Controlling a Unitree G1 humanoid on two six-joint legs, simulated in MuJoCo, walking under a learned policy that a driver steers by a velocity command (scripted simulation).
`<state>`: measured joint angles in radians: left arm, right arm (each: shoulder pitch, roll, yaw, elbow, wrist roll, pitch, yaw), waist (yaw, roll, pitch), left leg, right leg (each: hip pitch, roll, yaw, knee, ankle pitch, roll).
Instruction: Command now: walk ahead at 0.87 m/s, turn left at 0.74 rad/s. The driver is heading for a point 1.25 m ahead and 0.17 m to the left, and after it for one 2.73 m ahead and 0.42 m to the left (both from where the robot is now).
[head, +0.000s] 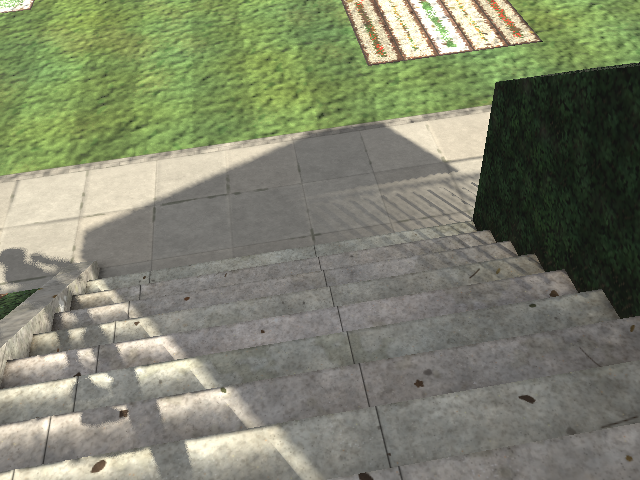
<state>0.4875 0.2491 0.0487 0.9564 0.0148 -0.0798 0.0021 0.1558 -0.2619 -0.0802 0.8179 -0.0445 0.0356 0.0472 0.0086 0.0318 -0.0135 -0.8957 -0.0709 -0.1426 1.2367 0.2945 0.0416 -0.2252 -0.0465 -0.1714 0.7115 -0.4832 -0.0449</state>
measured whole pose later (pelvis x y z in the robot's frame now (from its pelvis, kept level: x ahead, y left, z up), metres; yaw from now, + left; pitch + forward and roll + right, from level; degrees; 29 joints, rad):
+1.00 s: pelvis +0.70 +0.12 -0.44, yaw +3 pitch +0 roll +2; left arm 0.60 0.15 0.02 1.04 0.00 -0.07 0.02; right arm 0.04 -0.18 -0.01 0.85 -0.05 -0.05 0.01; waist 0.11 0.03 -0.03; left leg -0.66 0.00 -0.10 0.79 0.36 0.01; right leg -0.23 0.21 0.16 1.09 -0.83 -0.16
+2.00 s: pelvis +1.35 +0.12 -0.94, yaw +18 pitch +0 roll -2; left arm -0.08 0.13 -0.04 0.69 0.06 0.05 0.07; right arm 0.40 -0.18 0.01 0.89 0.00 0.02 -0.05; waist -0.09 -0.02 0.09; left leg -0.42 -0.26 -0.12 0.79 -0.33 0.19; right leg -0.97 0.02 0.12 1.57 -0.20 0.07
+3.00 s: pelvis +1.60 +0.18 -1.10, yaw +0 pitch +0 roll +0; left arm 0.28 0.21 -0.01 0.75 0.00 0.03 0.02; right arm 0.12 -0.18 0.07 0.58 -0.05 0.04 0.01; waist 0.01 0.05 -0.05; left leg -0.70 0.00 -0.05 1.17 -0.20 -0.06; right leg -0.31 0.10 0.18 0.58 -0.28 -0.04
